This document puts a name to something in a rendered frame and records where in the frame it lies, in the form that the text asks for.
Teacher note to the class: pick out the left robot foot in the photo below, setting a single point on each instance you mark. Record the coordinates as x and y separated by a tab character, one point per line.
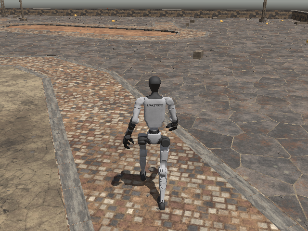
143	177

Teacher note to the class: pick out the robot foot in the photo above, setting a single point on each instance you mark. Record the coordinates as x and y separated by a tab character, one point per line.
143	177
161	205

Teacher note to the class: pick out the right robot upper arm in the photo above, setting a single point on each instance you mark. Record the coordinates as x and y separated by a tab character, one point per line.
171	108

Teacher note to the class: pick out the robot left hand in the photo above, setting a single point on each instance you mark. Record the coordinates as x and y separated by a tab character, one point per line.
125	142

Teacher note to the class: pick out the left robot upper arm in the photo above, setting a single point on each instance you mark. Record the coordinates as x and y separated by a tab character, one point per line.
136	110

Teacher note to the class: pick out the robot right hand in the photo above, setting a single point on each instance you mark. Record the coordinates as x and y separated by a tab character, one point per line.
170	125

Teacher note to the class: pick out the robot left forearm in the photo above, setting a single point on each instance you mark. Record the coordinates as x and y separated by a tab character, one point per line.
129	129

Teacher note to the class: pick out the robot right forearm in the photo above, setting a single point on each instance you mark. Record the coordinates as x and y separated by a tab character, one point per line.
174	124

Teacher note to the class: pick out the right robot foot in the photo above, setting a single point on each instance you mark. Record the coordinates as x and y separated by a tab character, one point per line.
161	205

